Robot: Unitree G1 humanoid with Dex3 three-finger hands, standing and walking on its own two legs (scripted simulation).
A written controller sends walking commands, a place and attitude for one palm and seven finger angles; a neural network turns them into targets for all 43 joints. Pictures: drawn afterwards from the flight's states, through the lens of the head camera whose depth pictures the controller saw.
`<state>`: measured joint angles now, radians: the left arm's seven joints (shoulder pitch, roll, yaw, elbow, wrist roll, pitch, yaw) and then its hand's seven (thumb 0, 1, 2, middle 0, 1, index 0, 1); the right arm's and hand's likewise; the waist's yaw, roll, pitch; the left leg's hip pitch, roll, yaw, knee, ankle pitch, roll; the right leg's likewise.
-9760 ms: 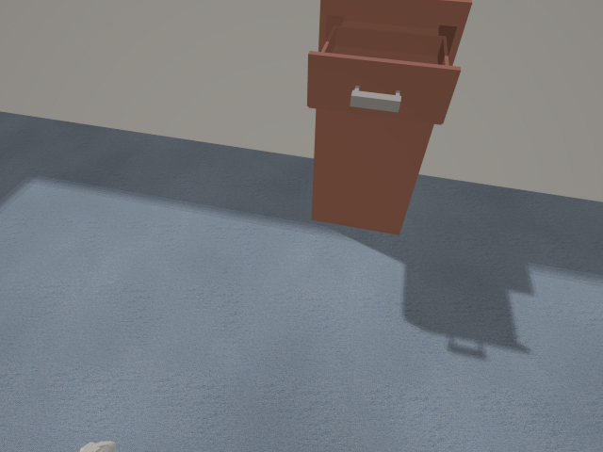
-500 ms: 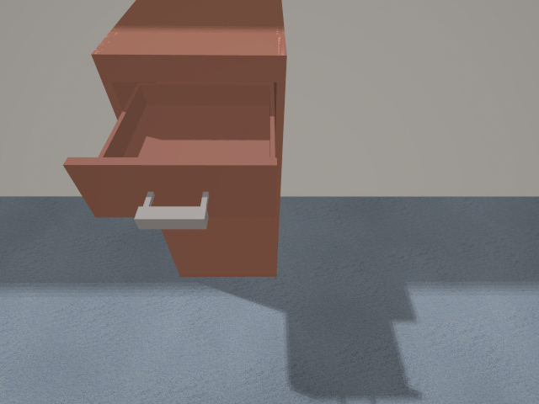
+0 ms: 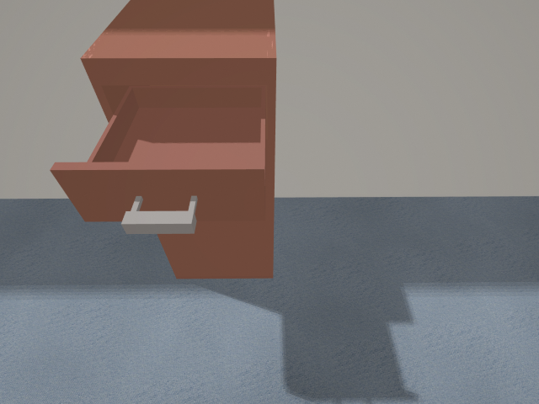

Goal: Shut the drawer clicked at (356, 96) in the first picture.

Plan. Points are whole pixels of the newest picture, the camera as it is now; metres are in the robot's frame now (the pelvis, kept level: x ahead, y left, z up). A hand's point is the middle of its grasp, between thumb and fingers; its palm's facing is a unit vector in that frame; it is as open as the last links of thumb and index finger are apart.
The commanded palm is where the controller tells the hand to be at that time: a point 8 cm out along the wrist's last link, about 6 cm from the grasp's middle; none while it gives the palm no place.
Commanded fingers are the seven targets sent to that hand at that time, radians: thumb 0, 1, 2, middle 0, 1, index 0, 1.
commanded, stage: shuffle to correct the standing spot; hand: left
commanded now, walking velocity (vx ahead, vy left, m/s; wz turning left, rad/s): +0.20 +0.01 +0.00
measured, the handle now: (163, 211) +0.41 +0.22 +0.03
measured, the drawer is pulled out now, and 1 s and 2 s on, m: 0.27 0.27 0.27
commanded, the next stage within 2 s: come to a stop and stand still in 0.40 s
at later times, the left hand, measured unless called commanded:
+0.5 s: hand out of the picture +0.05 +0.18 -0.19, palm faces +0.10 -0.98 -0.20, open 7.4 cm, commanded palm none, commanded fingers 0.00 0.90 0.90 -0.20 -0.30 -0.20 -0.30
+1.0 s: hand out of the picture +0.15 +0.19 -0.17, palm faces +0.06 -0.96 -0.27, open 7.4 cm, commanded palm none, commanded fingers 0.00 0.90 0.90 -0.20 -0.30 -0.20 -0.30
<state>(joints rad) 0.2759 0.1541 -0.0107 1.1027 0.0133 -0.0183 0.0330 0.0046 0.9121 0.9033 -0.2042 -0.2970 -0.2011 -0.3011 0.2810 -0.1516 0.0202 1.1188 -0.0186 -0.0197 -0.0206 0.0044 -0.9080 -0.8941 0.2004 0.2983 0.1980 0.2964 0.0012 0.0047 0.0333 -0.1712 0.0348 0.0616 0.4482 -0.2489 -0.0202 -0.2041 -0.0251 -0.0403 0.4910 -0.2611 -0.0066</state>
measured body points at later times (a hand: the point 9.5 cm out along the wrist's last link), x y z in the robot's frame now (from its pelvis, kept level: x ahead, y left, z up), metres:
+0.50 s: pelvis +0.07 +0.00 -0.01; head +0.10 +0.01 +0.44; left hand +0.05 +0.23 -0.17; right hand +0.05 -0.21 -0.17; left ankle +0.02 +0.12 -0.69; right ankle +0.01 -0.10 -0.74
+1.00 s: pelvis +0.08 -0.01 -0.01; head +0.10 -0.02 +0.43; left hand +0.14 +0.24 -0.15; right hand +0.18 -0.22 -0.17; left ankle +0.16 +0.13 -0.74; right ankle +0.09 -0.11 -0.74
